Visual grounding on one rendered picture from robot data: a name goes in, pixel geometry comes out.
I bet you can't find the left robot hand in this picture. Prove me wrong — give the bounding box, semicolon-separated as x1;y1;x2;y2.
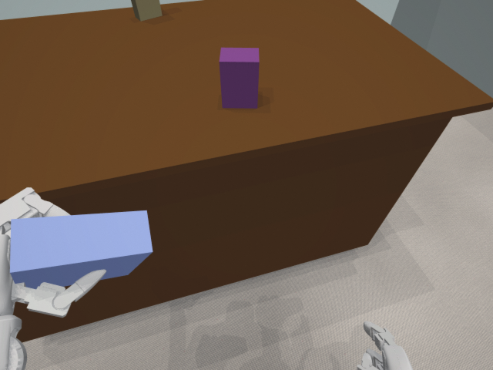
0;187;106;318

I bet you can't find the left robot forearm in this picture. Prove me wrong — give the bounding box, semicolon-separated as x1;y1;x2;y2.
0;314;27;370

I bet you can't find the right robot hand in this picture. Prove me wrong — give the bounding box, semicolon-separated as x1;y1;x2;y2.
357;321;413;370

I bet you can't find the table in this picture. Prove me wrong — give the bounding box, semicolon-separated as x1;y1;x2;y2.
0;0;493;343

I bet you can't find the sponge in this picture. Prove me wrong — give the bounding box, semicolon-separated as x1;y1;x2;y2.
10;210;153;289

